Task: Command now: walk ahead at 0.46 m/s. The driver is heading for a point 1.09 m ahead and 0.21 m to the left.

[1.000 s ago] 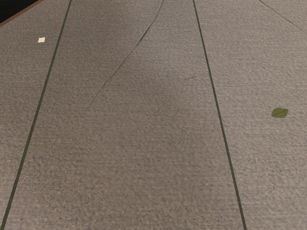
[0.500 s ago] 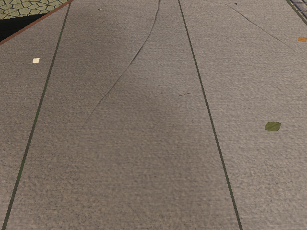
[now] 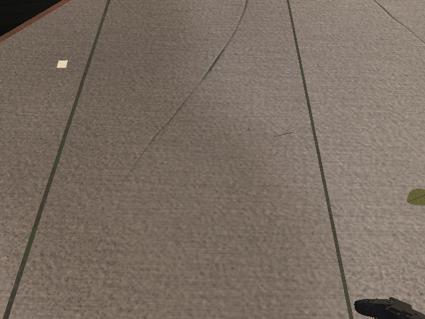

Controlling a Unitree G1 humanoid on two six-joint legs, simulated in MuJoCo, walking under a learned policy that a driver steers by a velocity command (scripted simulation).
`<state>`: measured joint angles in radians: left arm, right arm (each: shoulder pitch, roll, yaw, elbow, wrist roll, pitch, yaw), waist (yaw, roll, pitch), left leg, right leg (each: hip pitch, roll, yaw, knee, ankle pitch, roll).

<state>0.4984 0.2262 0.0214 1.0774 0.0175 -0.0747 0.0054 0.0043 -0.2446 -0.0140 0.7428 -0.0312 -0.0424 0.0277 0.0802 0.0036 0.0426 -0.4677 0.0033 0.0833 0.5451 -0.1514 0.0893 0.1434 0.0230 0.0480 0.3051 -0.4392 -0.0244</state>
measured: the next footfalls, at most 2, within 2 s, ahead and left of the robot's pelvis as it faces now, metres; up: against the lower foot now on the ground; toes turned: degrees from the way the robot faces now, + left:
right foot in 0.54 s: +0.48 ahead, -0.07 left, +0.00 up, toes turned -3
left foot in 1.08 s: +0.73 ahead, +0.14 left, +0.00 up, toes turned +22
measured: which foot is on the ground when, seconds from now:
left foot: down 0.00-0.54, up 0.56-1.00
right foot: down 0.00-0.02, up 0.04-0.52, down 0.54-1.00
